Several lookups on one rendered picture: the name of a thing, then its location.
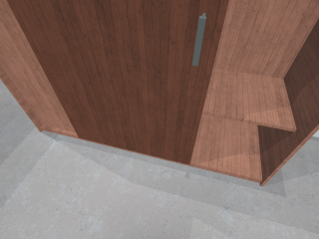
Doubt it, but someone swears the handle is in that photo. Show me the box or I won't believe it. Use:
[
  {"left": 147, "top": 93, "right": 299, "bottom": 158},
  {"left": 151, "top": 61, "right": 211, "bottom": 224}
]
[{"left": 192, "top": 13, "right": 206, "bottom": 66}]

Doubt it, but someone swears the wardrobe door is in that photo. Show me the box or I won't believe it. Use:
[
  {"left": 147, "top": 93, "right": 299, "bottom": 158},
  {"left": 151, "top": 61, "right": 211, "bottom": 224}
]
[
  {"left": 0, "top": 0, "right": 75, "bottom": 132},
  {"left": 7, "top": 0, "right": 229, "bottom": 165}
]

